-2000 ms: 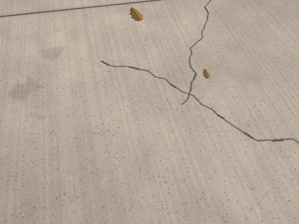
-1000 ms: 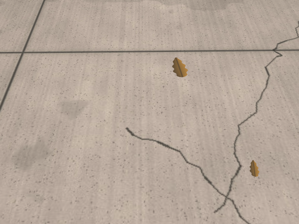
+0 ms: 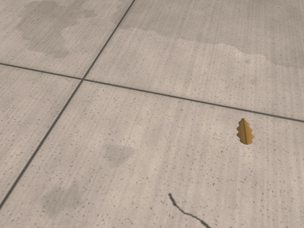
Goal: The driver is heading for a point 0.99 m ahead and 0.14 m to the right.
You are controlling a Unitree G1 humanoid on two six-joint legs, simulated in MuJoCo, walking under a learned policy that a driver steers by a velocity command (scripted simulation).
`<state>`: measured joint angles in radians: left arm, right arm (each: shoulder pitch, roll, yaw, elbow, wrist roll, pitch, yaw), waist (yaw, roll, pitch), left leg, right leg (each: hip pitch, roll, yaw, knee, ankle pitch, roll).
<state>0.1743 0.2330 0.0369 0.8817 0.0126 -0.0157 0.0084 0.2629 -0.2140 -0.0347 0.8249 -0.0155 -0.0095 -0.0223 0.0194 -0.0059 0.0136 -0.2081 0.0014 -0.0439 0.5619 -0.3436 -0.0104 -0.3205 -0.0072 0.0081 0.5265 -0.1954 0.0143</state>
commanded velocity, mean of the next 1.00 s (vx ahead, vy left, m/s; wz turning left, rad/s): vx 0.00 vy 0.00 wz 0.01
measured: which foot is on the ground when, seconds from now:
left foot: down 0.00-1.00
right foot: down 0.00-1.00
